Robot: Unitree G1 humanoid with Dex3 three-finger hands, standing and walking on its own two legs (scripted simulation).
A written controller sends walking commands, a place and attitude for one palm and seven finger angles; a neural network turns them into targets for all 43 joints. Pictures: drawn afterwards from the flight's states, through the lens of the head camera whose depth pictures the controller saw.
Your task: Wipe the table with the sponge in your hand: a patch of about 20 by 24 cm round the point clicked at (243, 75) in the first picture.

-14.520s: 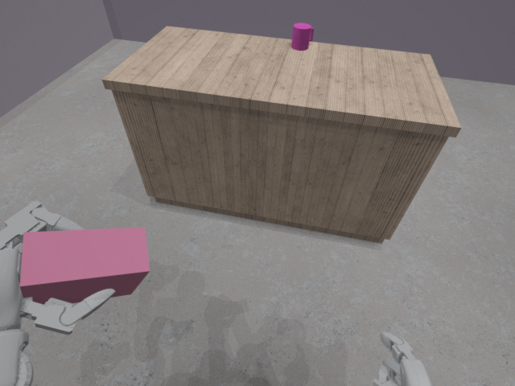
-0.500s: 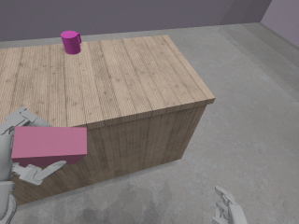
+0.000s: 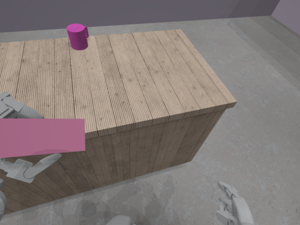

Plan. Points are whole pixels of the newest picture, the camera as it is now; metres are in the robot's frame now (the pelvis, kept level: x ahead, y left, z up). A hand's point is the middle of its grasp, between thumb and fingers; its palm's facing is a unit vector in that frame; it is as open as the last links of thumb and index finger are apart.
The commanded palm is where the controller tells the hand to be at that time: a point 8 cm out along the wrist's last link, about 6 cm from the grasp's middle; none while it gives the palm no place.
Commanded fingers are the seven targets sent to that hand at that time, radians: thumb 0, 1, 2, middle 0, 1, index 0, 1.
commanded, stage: shuffle to correct the standing spot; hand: left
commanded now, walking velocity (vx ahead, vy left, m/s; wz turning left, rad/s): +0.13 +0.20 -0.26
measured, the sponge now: (55, 138) +0.23 +0.21 +0.17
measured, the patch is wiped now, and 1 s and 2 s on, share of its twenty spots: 0.00 0.00 0.00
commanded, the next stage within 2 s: come to a stop and stand still in 1.40 s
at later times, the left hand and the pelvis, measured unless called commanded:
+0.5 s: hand (22, 108) +0.27 +0.29 +0.19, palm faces +0.30 -0.79 -0.53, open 9.9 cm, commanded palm +0.22 +0.32 +0.20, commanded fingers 0.00 0.10 1.30 -1.20 -1.60 -1.20 -1.60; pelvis +0.04 +0.06 +0.02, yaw -5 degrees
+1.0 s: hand out of the picture +0.28 +0.41 +0.18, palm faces +0.40 -0.82 -0.41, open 9.8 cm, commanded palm +0.22 +0.44 +0.20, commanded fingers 0.00 0.10 1.30 -1.20 -1.60 -1.20 -1.60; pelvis +0.05 +0.17 +0.00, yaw -3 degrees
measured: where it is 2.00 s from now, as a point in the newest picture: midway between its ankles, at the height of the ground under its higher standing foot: outside the picture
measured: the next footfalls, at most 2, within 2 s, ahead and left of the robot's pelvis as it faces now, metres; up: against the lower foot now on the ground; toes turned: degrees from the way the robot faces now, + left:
left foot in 0.04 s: +0.07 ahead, +0.13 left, +0.00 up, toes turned -4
right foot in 0.26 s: +0.07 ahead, -0.05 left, +0.00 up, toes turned -9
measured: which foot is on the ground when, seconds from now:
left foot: up 0.00-0.02, down 0.04-0.26, up 0.28-0.58, down 0.60-1.00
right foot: down 0.00-0.04, up 0.06-0.24, down 0.26-0.94, up 0.96-1.00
